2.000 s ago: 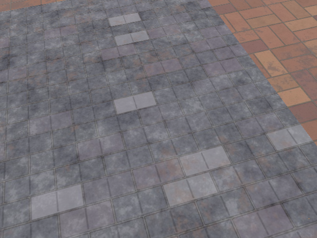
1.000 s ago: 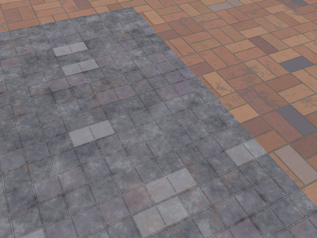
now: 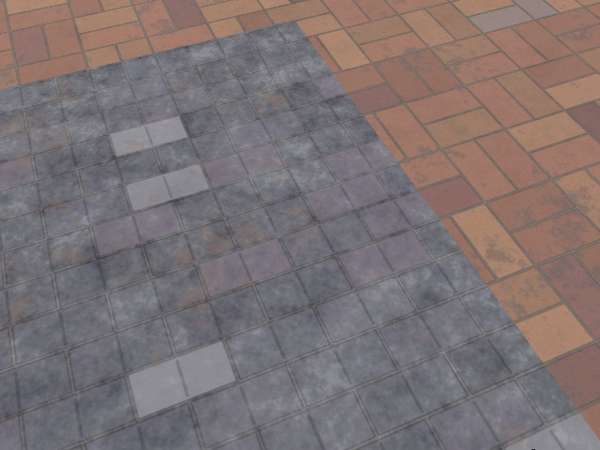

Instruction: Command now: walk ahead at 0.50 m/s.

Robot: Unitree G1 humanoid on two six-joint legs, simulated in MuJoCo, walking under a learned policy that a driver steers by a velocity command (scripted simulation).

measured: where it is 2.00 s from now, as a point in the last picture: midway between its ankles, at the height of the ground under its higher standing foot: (251, 215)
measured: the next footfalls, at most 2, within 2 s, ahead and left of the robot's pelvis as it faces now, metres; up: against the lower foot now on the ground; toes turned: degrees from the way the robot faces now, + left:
left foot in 0.04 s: +0.19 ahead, +0.09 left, +0.00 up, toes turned +4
right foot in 0.58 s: +0.49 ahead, -0.10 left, +0.00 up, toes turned +1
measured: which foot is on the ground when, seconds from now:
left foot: up 0.00-0.02, down 0.04-0.60, up 0.62-1.00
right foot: down 0.00-0.04, up 0.06-0.56, down 0.58-1.00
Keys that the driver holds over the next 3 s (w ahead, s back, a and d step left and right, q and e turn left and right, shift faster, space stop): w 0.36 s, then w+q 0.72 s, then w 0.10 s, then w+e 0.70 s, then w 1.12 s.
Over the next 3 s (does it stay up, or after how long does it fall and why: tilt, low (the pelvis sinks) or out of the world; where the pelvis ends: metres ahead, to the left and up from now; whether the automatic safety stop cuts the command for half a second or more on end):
stays up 1.58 0.18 0.02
